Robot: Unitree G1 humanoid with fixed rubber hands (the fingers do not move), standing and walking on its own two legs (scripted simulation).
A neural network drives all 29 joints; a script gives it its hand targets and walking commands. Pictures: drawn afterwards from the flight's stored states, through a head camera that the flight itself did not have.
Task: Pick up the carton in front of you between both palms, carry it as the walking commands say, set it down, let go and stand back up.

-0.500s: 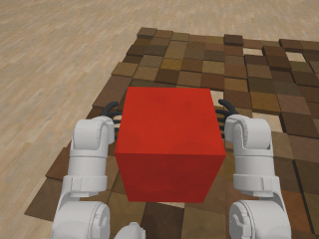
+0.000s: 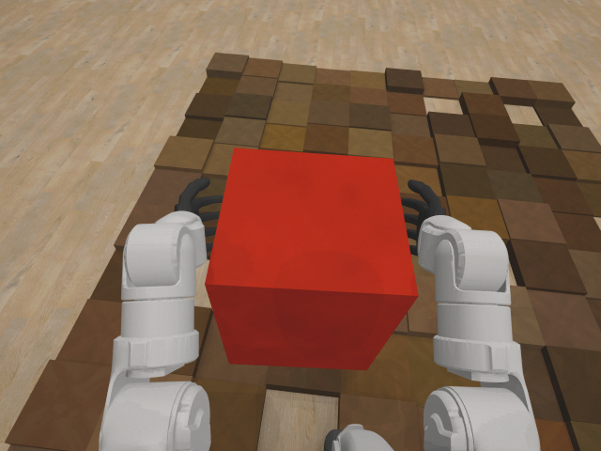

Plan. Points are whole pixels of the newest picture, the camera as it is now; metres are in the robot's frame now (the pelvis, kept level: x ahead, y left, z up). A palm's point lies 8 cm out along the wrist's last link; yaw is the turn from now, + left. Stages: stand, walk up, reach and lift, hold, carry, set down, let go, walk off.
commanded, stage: carry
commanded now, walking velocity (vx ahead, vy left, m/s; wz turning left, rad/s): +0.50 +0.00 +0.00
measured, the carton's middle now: (305, 268) +0.35 -0.02 +0.03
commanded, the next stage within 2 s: none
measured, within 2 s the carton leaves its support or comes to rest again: neither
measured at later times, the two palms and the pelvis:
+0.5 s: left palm (177, 98) +0.69 +0.20 +0.09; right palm (338, 95) +0.69 -0.10 +0.10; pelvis +0.33 +0.05 -0.03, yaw +0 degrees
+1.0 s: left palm (195, 5) +1.02 +0.20 +0.13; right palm (323, 6) +1.03 -0.10 +0.14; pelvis +0.66 +0.05 -0.03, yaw +0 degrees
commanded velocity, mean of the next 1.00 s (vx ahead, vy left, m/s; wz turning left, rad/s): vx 0.50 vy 0.00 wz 0.00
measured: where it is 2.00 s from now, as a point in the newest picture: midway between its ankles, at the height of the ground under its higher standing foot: (273, 206)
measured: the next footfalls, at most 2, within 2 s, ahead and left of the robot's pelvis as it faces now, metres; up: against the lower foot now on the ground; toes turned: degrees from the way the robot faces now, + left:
right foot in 0.04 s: +0.21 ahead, -0.13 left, +0.01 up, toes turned -4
left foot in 0.42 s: +0.45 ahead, +0.12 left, -0.01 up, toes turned +4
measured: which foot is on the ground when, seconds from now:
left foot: down 0.00-0.08, up 0.10-0.40, down 0.42-0.94, up 0.96-1.00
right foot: up 0.00-0.02, down 0.04-0.40, up 0.42-0.90, down 0.92-1.00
